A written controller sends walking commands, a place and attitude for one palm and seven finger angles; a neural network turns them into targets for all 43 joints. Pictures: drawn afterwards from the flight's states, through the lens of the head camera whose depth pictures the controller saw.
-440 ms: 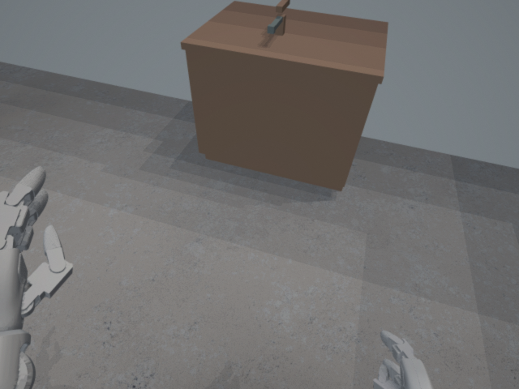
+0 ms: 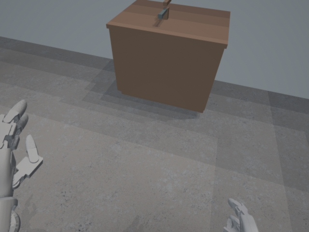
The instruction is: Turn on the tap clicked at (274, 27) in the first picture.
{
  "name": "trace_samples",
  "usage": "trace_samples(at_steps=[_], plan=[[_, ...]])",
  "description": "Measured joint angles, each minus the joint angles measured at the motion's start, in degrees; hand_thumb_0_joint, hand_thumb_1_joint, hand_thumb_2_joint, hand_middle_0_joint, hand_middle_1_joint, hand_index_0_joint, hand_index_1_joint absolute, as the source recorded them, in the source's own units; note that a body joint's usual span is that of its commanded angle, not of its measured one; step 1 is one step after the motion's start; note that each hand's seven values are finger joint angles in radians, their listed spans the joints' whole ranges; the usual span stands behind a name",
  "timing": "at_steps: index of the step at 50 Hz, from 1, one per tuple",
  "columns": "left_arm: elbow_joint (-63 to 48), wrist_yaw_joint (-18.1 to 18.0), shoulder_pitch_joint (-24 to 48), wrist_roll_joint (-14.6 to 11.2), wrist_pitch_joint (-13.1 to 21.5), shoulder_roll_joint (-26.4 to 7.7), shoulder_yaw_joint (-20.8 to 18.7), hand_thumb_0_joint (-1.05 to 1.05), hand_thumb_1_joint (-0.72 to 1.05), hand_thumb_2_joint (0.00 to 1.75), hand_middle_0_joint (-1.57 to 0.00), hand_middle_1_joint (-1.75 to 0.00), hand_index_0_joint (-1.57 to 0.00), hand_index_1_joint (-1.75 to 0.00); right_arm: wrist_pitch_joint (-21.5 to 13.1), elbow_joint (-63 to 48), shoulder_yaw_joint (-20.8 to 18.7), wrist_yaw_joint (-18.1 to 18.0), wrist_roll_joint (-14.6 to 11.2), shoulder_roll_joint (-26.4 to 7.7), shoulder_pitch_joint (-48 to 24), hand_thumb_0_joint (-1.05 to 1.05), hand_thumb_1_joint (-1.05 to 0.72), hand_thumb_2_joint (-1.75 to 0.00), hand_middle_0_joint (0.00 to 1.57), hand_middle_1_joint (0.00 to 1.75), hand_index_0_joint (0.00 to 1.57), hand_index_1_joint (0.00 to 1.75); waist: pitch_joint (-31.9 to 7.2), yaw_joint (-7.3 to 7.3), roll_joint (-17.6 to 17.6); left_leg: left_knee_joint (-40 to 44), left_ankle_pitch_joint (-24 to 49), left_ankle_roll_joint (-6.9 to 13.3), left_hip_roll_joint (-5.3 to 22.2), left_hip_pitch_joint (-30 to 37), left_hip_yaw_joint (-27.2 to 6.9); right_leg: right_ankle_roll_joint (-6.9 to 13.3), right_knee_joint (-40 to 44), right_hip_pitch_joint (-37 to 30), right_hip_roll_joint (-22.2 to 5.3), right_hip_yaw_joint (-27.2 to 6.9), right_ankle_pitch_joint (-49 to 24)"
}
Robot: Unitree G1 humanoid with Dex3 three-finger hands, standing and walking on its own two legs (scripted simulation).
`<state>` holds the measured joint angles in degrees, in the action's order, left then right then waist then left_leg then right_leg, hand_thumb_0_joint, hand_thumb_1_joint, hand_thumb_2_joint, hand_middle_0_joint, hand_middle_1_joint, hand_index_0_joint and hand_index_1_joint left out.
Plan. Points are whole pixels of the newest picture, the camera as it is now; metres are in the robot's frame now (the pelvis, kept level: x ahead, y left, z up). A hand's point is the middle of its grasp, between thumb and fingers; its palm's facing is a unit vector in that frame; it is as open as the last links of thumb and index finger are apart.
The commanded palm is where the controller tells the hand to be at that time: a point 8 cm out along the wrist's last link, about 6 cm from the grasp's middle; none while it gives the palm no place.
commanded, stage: walk to a spot facing it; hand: left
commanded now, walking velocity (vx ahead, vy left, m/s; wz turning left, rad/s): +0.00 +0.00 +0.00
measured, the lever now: (160, 15) +1.42 +0.04 +0.01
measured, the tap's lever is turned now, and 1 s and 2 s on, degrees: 0 0 0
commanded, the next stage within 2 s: none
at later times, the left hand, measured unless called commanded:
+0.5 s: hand (28, 146) +0.24 +0.27 +0.16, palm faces +0.52 -0.77 -0.38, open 7.4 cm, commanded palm +0.17 +0.30 +0.18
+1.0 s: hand (38, 114) +0.32 +0.29 +0.17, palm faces +0.66 -0.65 -0.39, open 7.4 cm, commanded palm +0.27 +0.31 +0.18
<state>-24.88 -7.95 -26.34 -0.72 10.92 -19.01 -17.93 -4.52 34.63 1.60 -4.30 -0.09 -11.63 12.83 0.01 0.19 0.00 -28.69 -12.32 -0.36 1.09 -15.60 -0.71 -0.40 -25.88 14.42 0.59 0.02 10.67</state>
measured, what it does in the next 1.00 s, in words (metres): walks ahead, turning left: right foot, then left foot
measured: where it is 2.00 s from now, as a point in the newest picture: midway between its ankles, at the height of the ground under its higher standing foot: (147, 195)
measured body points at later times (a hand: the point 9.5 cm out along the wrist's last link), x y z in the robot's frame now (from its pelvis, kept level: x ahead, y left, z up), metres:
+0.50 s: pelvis +0.05 +0.01 -0.01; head +0.05 +0.01 +0.44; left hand +0.20 +0.31 +0.18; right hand +0.20 -0.21 -0.11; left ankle +0.03 +0.12 -0.74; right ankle +0.04 -0.12 -0.70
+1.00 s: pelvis +0.19 +0.00 -0.02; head +0.21 +0.01 +0.43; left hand +0.28 +0.32 +0.19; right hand +0.43 -0.20 -0.09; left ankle +0.23 +0.14 -0.74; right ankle +0.13 -0.11 -0.73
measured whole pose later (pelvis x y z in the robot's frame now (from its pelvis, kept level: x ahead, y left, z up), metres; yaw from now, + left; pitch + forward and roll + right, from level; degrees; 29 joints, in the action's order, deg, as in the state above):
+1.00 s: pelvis +0.19 +0.00 -0.02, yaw +16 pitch -1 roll +2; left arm -33.2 -10.3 -28.4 -1.0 12.5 -19.8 -20.7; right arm -3.4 32.5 -2.2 -4.8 0.2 -15.6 11.6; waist 3.5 2.6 -3.0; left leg -30.9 -10.5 2.0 3.5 -20.8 11.2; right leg 0.0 -38.6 8.3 -6.9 11.9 27.4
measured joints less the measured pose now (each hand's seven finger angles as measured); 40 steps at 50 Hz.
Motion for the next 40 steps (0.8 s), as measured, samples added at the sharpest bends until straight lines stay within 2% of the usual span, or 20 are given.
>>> trace_samples(at_steps=[7,11,15,19,21,24,27,30,31,32,33,36,38,40], plan=[[-0.3,0.0,-0.4,-0.1,0.4,-0.3,-0.1,0.01,0.89,0.90,-0.21,-0.30,-0.21,-0.30,0.0,0.0,0.1,0.1,0.1,0.2,0.3,0.01,-0.91,-0.89,0.20,0.30,0.20,0.30,-0.5,-0.18,0.2,-0.7,-0.4,0.0,-0.1,-0.4,-0.2,0.1,-1.1,0.5,-0.1,0.2,0.7],[-0.7,-0.4,-0.7,0.1,-0.1,-0.3,0.1,0.01,0.89,0.90,-0.21,-0.30,-0.21,-0.30,0.5,0.1,-0.2,-0.2,0.3,-0.1,1.3,0.01,-0.91,-0.89,0.20,0.30,0.20,0.30,-1.8,-0.80,0.2,-4.6,-5.3,1.1,-0.7,-2.3,-0.9,0.5,-5.0,1.9,-0.8,1.3,5.5],[-2.1,-1.0,-0.2,0.3,-0.1,-0.9,-0.5,0.01,0.89,0.90,-0.21,-0.30,-0.21,-0.30,0.6,0.6,-0.7,-0.5,0.3,-0.7,2.4,0.01,-0.91,-0.89,0.20,0.30,0.20,0.30,-1.7,-1.61,-0.4,-9.2,-7.9,2.0,-1.1,-4.1,-1.1,0.6,-8.8,2.7,-2.3,3.2,6.2],[-3.2,-1.3,-0.2,0.2,0.8,-1.2,-2.0,0.01,0.89,0.90,-0.21,-0.30,-0.21,-0.30,0.9,1.9,-1.0,-0.5,0.2,-1.0,3.4,0.01,-0.91,-0.89,0.20,0.30,0.20,0.30,-1.4,-1.41,-2.0,-11.4,-7.0,1.2,-1.8,-3.7,0.6,0.1,-15.4,3.4,-4.5,3.3,12.7],[-2.5,-1.6,-0.6,0.4,1.2,-0.8,-2.9,0.01,0.89,0.90,-0.21,-0.30,-0.21,-0.30,0.6,2.5,-1.2,-0.7,0.3,-0.4,3.5,0.01,-0.91,-0.89,0.20,0.30,0.20,0.30,-1.7,-1.53,-1.5,-12.1,-8.7,1.4,-1.8,-3.5,0.3,-0.1,-21.4,5.1,-3.4,2.2,17.6],[-1.4,-1.4,0.1,0.7,0.9,-0.7,-3.1,0.01,0.89,0.90,-0.21,-0.30,-0.21,-0.30,-0.4,3.5,-1.0,-0.1,0.7,1.5,3.5,0.01,-0.91,-0.89,0.20,0.30,0.20,0.30,-1.1,-2.09,-0.5,-9.9,-8.3,1.1,-1.5,-2.1,-1.4,-0.4,-28.3,7.8,-1.6,1.9,20.5],[-2.4,-0.8,-0.6,0.4,0.8,-0.9,-2.5,0.02,0.90,0.90,-0.21,-0.30,-0.21,-0.30,-1.0,3.6,-0.1,1.0,0.7,2.9,3.4,0.01,-0.91,-0.89,0.20,0.30,0.20,0.30,-0.3,-2.13,0.5,-6.8,-7.5,0.6,-0.6,0.0,-3.0,-0.8,-24.8,8.3,-1.2,3.5,18.9],[-3.8,-0.2,-2.3,0.2,1.1,-1.6,-2.1,0.02,0.90,0.90,-0.21,-0.30,-0.21,-0.30,-1.1,2.9,0.6,1.5,0.8,3.4,3.3,0.01,-0.91,-0.89,0.20,0.30,0.20,0.30,0.2,-1.85,1.7,-6.3,-8.3,-0.6,0.2,1.2,-4.1,-0.8,-14.3,5.7,-1.0,5.9,14.4],[-4.1,-0.1,-2.6,0.2,1.3,-2.2,-2.3,0.02,0.90,0.90,-0.21,-0.30,-0.21,-0.30,-1.0,2.5,0.7,1.4,0.7,3.4,3.2,0.01,-0.90,-0.89,0.20,0.30,0.20,0.30,0.3,-1.73,1.9,-7.6,-9.3,-0.8,0.2,0.9,-4.5,-0.2,-9.8,4.1,-1.0,6.6,12.2],[-4.1,0.1,-2.3,0.5,1.5,-2.8,-2.3,0.01,0.90,0.90,-0.21,-0.30,-0.21,-0.30,-0.8,2.4,0.6,1.4,0.6,3.2,2.9,0.01,-0.90,-0.89,0.20,0.30,0.20,0.30,0.5,-1.73,2.2,-10.9,-10.4,-0.1,0.4,-0.4,-4.1,0.9,-8.5,3.6,-1.2,7.4,7.0],[-3.7,0.4,-1.4,0.6,1.6,-3.1,-1.9,0.01,0.89,0.90,-0.21,-0.30,-0.21,-0.30,-0.4,2.7,0.3,1.3,0.5,2.8,2.3,0.01,-0.90,-0.89,0.20,0.30,0.20,0.30,0.9,-1.75,2.5,-17.2,-12.1,0.4,0.3,-2.8,-3.4,2.0,-9.8,3.6,-1.5,8.3,5.7],[-1.5,0.8,0.3,0.4,2.1,-2.1,-1.3,0.01,0.89,0.90,-0.22,-0.30,-0.21,-0.30,1.1,4.4,-0.7,1.2,0.5,0.9,0.8,0.01,-0.90,-0.89,0.20,0.30,0.20,0.30,1.3,-1.07,2.2,-35.3,-13.0,0.5,-0.1,-10.0,-0.4,3.2,-10.9,1.5,-2.8,9.8,9.1],[-0.7,0.8,-0.6,0.3,2.5,-1.3,-1.8,0.01,0.89,0.90,-0.22,-0.30,-0.21,-0.30,2.0,4.6,-1.2,1.1,0.4,-0.5,0.1,0.01,-0.91,-0.89,0.20,0.30,0.20,0.30,1.1,-0.78,1.7,-40.3,-10.6,-0.1,1.0,-13.9,1.6,2.9,-8.6,-0.6,-3.4,10.4,9.5],[-0.7,0.6,-1.4,0.3,2.5,-0.9,-2.1,0.01,0.89,0.90,-0.22,-0.30,-0.21,-0.30,2.5,4.0,-1.8,0.8,0.4,-1.5,-0.2,0.01,-0.91,-0.89,0.20,0.30,0.20,0.30,1.3,-0.57,0.9,-38.6,-8.3,-0.4,2.5,-16.2,3.2,2.7,-5.9,-2.7,-3.9,11.1,9.1]])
